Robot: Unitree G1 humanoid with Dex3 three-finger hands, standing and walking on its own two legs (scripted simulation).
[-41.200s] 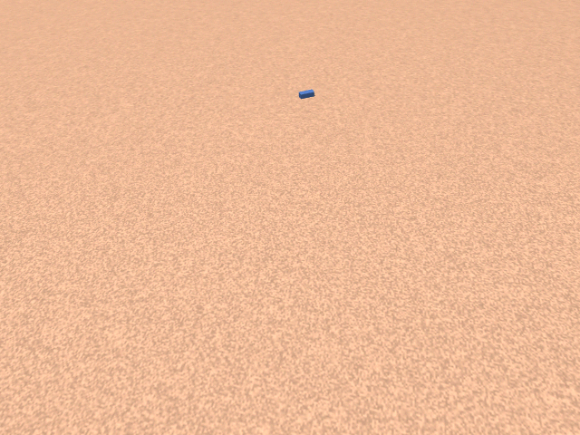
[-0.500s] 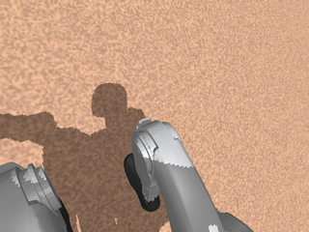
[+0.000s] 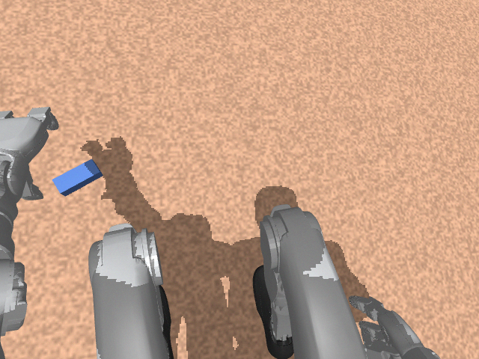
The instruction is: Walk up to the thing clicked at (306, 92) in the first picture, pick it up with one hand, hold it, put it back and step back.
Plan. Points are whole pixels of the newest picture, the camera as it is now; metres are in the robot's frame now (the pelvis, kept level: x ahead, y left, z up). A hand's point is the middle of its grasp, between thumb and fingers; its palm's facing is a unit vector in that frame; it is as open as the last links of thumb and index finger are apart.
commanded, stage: withdraw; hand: left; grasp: from above
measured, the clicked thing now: (78, 177) +0.47 +0.32 -0.33
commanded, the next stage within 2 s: home in 0.26 s
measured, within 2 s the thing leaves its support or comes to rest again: neither
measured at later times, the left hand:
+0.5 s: hand (47, 155) +0.47 +0.32 -0.17, palm faces -0.35 -0.08 -0.93, open 12.9 cm
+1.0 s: hand out of the picture +0.30 +0.27 +0.05, palm faces -0.17 -0.74 -0.65, open 7.6 cm
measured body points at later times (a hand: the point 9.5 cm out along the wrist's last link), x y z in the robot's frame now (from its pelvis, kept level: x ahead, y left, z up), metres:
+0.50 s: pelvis +0.01 +0.00 -0.02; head +0.24 +0.07 +0.36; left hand +0.48 +0.32 -0.12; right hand +0.04 -0.26 -0.13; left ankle +0.09 +0.13 -0.31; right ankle +0.11 -0.13 -0.31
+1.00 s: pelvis +0.01 +0.00 +0.15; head +0.17 +0.05 +0.57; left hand +0.30 +0.31 +0.09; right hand +0.25 -0.24 +0.05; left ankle +0.09 +0.13 -0.31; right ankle +0.11 -0.13 -0.31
